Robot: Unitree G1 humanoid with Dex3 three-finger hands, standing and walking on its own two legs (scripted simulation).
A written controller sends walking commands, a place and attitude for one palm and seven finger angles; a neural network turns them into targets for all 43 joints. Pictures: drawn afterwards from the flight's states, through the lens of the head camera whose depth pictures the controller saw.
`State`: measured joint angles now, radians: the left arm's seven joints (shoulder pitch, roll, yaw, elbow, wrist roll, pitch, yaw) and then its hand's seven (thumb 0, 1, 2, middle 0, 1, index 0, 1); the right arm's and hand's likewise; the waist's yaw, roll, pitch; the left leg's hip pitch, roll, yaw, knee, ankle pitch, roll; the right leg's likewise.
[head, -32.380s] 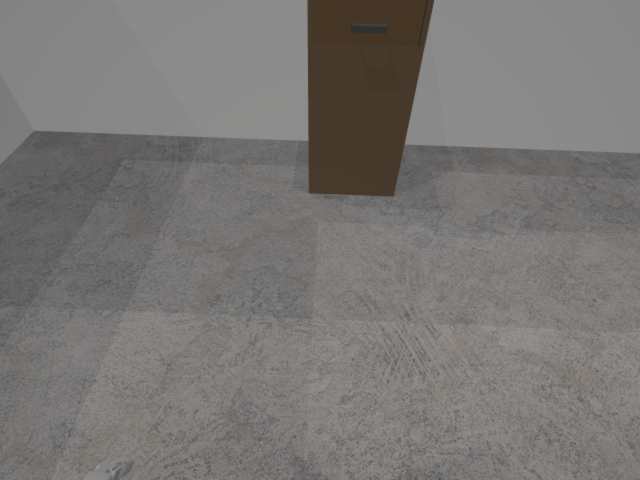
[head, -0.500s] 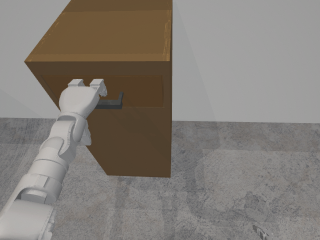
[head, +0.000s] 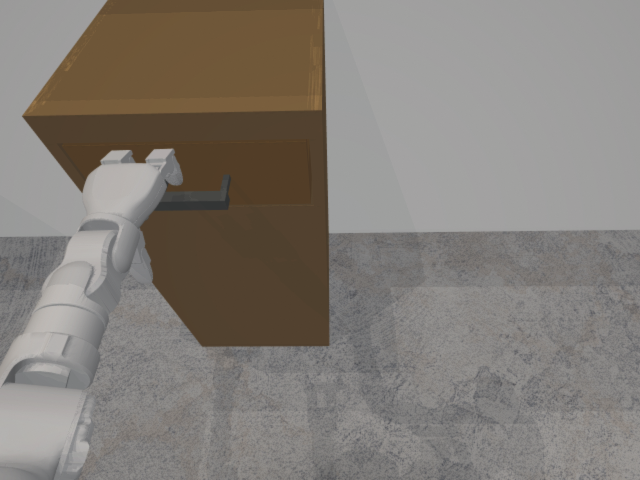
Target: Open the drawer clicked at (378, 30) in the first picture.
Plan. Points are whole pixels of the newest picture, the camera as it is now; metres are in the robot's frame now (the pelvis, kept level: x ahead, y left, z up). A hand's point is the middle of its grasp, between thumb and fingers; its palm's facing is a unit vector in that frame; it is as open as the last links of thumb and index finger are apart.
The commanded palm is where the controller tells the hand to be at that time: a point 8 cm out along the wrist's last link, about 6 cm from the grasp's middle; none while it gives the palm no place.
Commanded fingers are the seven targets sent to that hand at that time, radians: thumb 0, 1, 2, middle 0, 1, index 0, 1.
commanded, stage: re-aim the fingers above the handle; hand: left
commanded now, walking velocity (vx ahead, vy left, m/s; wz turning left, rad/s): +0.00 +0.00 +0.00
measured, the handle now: (192, 191) +0.53 +0.22 +0.02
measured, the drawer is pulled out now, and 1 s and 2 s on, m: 0.00 0.00 0.00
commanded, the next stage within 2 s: lower the fingers behind the handle in 1.38 s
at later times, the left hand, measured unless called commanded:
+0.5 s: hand (174, 219) +0.42 +0.21 +0.08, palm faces +0.01 -0.01 -1.00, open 13.8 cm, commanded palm +0.40 +0.21 +0.14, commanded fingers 0.00 -0.50 0.30 -0.30 -1.20 -0.30 -1.20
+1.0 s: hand (187, 230) +0.41 +0.19 +0.06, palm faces -0.08 -0.03 -1.00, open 13.8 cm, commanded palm +0.41 +0.21 +0.14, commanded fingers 0.00 -0.50 0.30 -0.30 -1.20 -0.30 -1.20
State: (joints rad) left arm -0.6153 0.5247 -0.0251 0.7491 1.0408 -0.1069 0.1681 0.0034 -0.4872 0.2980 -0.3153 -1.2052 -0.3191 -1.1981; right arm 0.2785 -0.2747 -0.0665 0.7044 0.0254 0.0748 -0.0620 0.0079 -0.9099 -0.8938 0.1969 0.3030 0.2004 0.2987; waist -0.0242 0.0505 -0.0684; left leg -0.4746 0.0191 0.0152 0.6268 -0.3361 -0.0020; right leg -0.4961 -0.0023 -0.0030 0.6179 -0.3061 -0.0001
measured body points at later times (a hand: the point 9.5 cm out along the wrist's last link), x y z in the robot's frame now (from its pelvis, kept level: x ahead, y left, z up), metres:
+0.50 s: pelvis -0.01 +0.01 +0.00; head +0.04 -0.01 +0.45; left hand +0.41 +0.20 +0.13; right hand +0.09 -0.24 -0.13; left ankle -0.02 +0.12 -0.72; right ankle -0.01 -0.12 -0.72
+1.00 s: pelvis +0.00 -0.01 +0.00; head +0.05 -0.03 +0.45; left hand +0.41 +0.19 +0.12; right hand +0.11 -0.28 -0.12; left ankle -0.02 +0.12 -0.72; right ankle -0.01 -0.12 -0.72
